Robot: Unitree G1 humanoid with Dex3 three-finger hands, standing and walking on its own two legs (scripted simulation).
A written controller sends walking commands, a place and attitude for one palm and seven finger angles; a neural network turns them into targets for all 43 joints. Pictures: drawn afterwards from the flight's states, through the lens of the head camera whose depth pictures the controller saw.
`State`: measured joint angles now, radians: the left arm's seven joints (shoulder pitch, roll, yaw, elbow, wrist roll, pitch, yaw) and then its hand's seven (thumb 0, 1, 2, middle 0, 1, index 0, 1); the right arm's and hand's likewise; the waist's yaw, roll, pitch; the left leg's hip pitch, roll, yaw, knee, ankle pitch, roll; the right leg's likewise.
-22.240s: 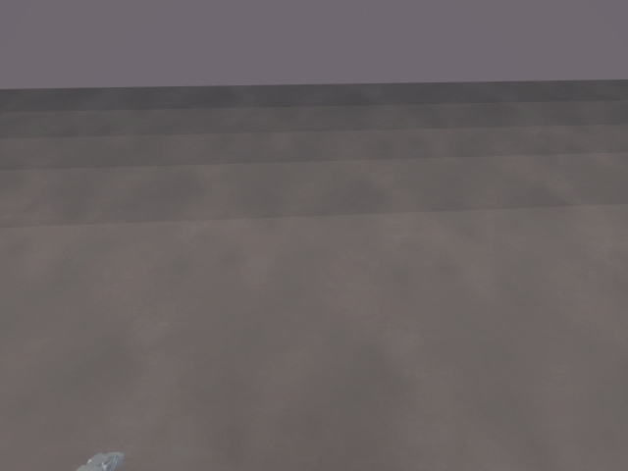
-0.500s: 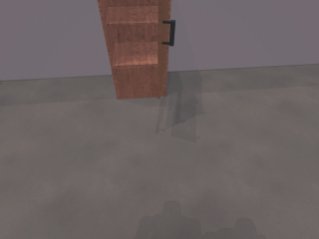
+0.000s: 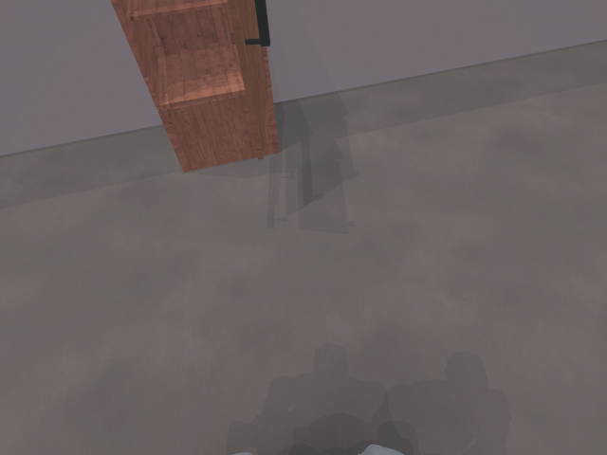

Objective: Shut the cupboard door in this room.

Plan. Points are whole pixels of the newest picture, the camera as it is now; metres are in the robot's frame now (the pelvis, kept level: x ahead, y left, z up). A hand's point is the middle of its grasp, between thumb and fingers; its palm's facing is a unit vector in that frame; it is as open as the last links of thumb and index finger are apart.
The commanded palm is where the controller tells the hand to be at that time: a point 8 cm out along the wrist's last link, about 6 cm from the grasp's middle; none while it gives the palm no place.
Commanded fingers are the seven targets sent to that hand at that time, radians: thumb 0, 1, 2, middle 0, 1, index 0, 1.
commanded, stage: walk around to get in front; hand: left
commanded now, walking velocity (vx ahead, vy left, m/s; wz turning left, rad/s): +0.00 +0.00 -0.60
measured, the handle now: (253, 19) +1.04 +0.20 +0.05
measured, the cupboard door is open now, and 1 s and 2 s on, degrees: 77 77 77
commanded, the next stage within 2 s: none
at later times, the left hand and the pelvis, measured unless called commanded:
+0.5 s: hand out of the picture +0.13 +0.26 -0.16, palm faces -0.21 -0.95 -0.23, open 7.4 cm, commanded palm none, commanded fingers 0.00 0.90 0.90 -0.20 -0.30 -0.20 -0.30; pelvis +0.00 +0.06 +0.02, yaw -17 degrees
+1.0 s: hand (272, 369) +0.26 +0.08 -0.13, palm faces -0.63 -0.74 -0.22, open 7.4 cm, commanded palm none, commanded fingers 0.00 0.90 0.90 -0.20 -0.30 -0.20 -0.30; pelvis +0.02 +0.02 +0.01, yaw -37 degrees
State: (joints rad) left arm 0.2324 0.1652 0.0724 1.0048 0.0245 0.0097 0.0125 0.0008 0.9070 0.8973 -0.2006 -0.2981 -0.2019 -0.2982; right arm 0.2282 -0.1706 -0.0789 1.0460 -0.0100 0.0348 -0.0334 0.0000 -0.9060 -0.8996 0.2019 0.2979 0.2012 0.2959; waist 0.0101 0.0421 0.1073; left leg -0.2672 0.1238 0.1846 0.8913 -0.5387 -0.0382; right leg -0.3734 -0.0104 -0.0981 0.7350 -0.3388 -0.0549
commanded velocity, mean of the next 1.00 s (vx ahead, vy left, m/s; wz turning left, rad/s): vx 0.10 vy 0.00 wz -0.60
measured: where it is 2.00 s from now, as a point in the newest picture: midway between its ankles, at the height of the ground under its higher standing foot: (392, 429)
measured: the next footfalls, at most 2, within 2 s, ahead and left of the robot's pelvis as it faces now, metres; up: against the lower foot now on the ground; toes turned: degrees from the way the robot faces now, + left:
left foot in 0.44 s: +0.06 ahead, +0.16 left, +0.00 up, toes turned -13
right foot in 0.96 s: -0.02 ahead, -0.09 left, +0.00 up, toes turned -44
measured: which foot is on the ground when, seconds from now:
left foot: up 0.00-0.42, down 0.44-0.96, up 0.98-1.00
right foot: down 0.00-0.44, up 0.46-0.94, down 0.96-1.00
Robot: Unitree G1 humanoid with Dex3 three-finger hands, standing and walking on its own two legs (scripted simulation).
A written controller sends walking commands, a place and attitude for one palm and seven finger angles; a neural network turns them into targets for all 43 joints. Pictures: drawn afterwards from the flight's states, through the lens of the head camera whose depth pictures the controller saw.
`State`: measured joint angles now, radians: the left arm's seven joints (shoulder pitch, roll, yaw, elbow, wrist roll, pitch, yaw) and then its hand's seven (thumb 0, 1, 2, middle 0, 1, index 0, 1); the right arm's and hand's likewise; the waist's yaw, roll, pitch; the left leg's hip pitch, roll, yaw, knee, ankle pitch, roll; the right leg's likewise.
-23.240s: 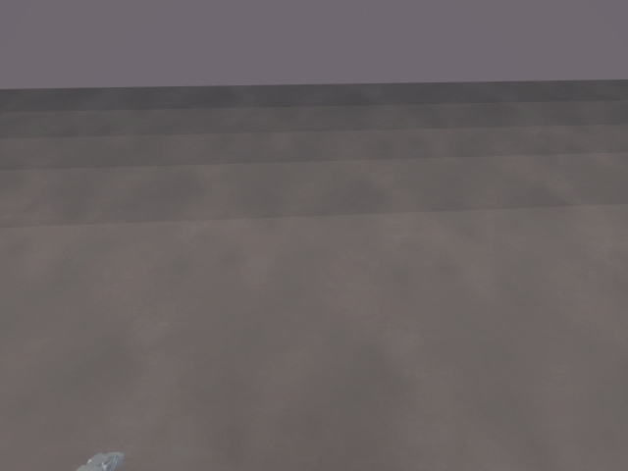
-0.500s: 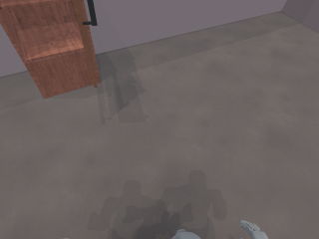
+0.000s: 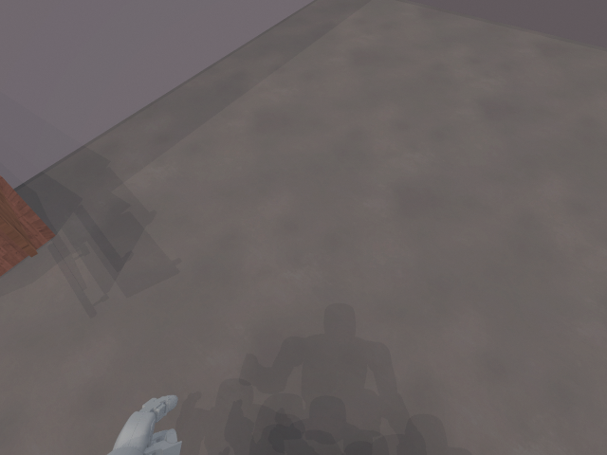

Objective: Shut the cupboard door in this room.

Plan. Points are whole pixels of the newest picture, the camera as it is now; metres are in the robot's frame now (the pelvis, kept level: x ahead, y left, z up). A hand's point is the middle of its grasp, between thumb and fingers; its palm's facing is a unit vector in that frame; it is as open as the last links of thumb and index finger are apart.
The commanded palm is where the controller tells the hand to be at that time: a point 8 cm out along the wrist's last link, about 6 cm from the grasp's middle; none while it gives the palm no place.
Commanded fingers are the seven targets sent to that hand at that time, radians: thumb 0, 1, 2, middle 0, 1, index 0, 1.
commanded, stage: walk around to get in front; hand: left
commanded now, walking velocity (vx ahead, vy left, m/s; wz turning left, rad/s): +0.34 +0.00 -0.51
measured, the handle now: out of the picture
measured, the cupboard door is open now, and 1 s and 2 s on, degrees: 77 77 77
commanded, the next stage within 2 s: none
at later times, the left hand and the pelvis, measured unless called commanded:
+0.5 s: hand (156, 432) +0.19 +0.24 -0.18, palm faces -0.16 -0.97 -0.18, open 7.4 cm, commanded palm none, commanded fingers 0.00 0.90 0.90 -0.20 -0.30 -0.20 -0.30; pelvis +0.18 +0.04 +0.01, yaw -14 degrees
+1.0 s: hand (294, 226) +0.57 +0.02 -0.15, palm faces -0.47 -0.87 -0.18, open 7.4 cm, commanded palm none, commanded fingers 0.00 0.90 0.90 -0.20 -0.30 -0.20 -0.30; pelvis +0.36 -0.06 +0.00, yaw -24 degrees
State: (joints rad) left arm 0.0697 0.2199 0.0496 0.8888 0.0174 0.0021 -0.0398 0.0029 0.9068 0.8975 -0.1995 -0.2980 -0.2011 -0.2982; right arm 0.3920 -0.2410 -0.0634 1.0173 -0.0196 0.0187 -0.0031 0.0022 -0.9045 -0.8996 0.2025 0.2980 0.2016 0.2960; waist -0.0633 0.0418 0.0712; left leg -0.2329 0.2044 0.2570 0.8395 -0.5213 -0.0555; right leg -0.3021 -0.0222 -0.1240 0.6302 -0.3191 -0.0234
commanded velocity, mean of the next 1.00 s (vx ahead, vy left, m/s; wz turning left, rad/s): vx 0.37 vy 0.00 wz -0.28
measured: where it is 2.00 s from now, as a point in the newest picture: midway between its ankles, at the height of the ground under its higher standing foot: (364, 289)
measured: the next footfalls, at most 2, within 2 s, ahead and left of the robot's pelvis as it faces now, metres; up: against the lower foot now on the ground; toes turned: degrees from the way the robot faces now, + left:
left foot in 0.40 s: +0.30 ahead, +0.12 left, +0.00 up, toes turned -4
right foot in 0.98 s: +0.44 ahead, -0.19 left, +0.00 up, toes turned -31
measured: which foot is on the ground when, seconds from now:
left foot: up 0.00-0.38, down 0.40-0.98, up 1.00-1.00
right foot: down 0.00-0.42, up 0.44-0.96, down 0.98-1.00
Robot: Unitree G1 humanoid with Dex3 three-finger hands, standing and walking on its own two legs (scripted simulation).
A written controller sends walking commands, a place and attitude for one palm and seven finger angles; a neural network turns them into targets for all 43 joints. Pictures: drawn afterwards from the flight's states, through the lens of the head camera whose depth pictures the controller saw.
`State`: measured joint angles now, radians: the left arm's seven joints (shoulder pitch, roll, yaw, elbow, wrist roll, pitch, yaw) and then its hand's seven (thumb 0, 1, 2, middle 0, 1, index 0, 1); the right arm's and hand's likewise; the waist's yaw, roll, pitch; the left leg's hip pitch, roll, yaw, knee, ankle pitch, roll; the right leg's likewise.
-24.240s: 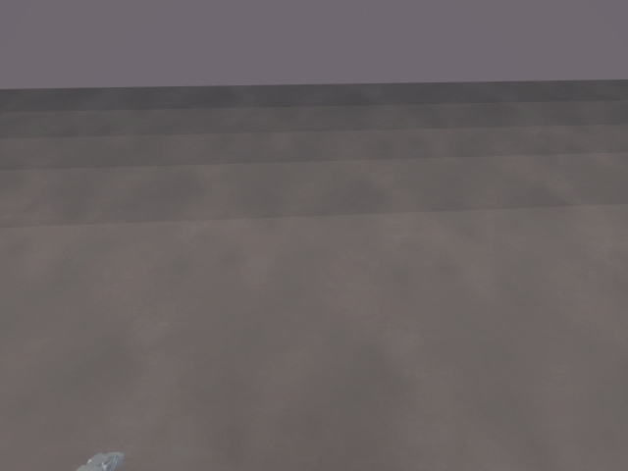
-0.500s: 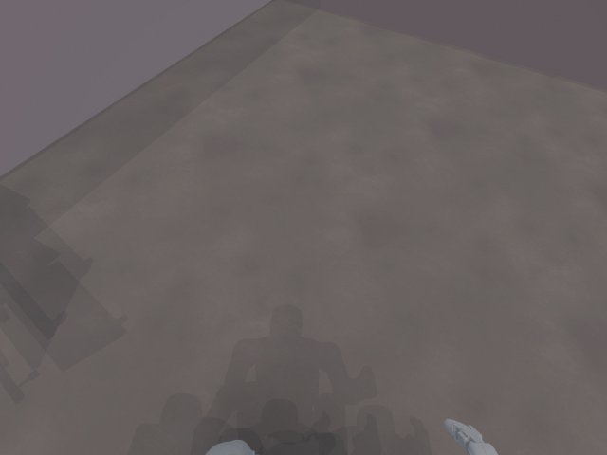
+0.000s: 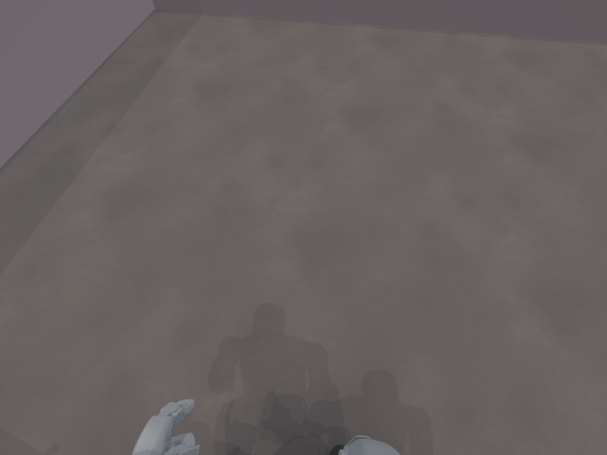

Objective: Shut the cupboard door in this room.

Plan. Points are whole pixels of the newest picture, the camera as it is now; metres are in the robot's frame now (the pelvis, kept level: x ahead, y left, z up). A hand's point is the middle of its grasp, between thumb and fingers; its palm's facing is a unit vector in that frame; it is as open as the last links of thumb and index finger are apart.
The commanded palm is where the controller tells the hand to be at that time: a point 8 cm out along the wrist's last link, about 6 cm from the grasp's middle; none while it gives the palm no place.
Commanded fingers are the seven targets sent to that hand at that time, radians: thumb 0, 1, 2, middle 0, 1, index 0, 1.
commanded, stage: walk around to get in front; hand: left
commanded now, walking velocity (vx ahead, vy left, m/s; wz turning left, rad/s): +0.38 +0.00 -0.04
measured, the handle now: out of the picture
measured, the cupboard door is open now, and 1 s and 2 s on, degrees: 77 77 77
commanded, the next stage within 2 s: walk to a spot facing it in 1.70 s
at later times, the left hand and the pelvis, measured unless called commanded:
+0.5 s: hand out of the picture +0.12 +0.18 -0.16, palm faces +0.13 -0.98 -0.16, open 7.3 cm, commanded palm none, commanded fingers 0.00 0.90 0.90 -0.20 -0.30 -0.20 -0.30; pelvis +0.21 +0.02 +0.01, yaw +2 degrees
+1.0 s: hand (218, 226) +0.56 +0.17 -0.14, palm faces -0.08 -0.96 -0.26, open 7.3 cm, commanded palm none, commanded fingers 0.00 0.90 0.90 -0.20 -0.30 -0.20 -0.30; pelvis +0.42 -0.02 +0.00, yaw -3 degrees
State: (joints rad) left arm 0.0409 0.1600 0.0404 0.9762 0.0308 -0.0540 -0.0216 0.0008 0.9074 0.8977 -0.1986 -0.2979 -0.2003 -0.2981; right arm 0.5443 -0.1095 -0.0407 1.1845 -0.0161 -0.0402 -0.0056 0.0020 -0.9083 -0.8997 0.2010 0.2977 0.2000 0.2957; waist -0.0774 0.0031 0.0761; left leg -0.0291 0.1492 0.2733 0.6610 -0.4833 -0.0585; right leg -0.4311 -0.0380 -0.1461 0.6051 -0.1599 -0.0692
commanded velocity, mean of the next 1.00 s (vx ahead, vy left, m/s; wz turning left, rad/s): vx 0.38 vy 0.00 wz -0.05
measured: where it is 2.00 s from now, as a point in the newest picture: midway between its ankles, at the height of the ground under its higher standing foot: (305, 271)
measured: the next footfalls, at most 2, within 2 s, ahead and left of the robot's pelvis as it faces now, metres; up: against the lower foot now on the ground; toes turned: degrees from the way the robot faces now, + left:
left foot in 0.52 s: +0.34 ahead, +0.14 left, +0.00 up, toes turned +11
right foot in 0.98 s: +0.54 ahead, -0.13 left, +0.00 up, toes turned -12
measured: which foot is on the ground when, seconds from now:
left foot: up 0.00-0.50, down 0.52-0.98, up 1.00-1.00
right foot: down 0.00-0.52, up 0.54-0.96, down 0.98-1.00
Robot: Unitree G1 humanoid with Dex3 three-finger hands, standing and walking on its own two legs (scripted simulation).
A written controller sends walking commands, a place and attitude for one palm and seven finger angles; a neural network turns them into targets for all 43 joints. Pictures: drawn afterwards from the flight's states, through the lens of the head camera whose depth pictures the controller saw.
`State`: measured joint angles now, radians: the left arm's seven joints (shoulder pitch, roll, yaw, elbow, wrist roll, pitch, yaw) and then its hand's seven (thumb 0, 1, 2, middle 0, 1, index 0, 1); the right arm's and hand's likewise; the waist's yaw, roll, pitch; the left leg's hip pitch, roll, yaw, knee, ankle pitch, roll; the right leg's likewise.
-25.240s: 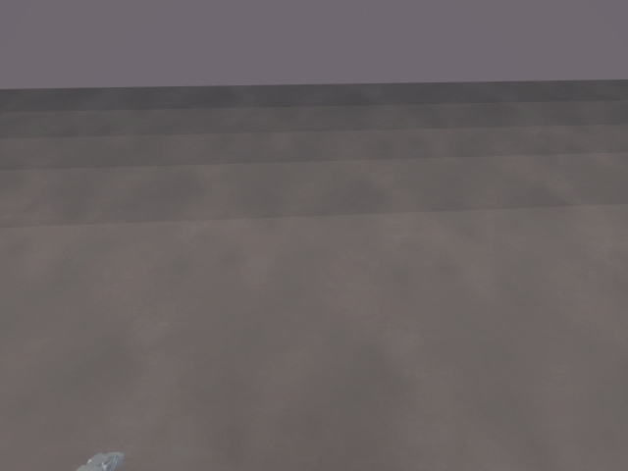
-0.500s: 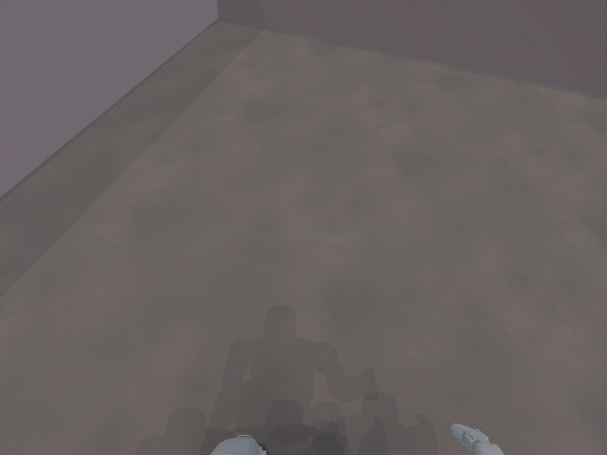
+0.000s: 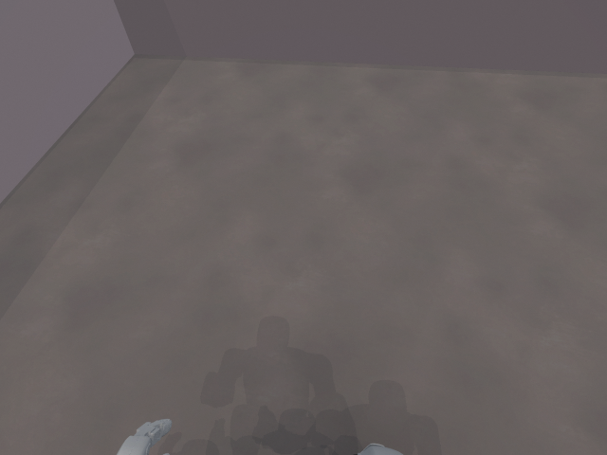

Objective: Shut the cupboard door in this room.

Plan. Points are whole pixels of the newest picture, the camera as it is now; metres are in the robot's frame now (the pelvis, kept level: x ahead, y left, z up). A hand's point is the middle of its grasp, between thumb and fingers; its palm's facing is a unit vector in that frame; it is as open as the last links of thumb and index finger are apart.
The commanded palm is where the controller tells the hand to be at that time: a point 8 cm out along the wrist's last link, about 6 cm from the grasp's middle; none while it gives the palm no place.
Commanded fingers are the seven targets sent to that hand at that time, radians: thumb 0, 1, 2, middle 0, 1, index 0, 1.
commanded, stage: walk around to get in front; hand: left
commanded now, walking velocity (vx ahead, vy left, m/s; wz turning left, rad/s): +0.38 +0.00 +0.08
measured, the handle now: out of the picture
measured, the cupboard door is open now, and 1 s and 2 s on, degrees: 77 77 77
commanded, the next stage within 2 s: walk to a spot facing it in 0.70 s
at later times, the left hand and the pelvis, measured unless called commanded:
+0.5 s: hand out of the picture +0.12 +0.20 -0.18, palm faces +0.17 -0.98 -0.13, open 7.3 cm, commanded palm none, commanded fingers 0.00 0.90 0.90 -0.20 -0.30 -0.20 -0.30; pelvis +0.20 +0.04 +0.00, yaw +5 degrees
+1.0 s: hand (224, 246) +0.53 +0.18 -0.15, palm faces -0.02 -0.98 -0.21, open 7.4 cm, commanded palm none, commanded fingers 0.00 0.90 0.90 -0.20 -0.30 -0.20 -0.30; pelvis +0.41 +0.01 +0.00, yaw +3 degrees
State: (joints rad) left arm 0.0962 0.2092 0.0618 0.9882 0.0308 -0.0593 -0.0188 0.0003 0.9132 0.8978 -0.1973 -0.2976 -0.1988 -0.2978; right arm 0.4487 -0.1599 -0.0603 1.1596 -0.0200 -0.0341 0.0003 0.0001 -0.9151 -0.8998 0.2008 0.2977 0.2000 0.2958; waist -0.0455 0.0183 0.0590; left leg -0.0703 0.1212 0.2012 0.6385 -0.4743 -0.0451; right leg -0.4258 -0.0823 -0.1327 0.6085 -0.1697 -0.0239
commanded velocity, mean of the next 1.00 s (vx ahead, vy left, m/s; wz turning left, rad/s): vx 0.28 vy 0.00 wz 0.09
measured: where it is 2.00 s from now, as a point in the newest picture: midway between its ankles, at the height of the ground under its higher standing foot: (311, 370)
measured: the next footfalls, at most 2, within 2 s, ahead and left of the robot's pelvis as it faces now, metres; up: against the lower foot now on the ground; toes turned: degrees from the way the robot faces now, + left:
left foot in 0.44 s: +0.31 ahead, +0.15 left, +0.00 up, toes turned +15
right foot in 0.96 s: +0.53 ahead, -0.10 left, +0.00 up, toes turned -8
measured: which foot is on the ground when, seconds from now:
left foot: up 0.00-0.42, down 0.44-0.96, up 0.98-1.00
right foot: down 0.00-0.46, up 0.48-0.94, down 0.96-1.00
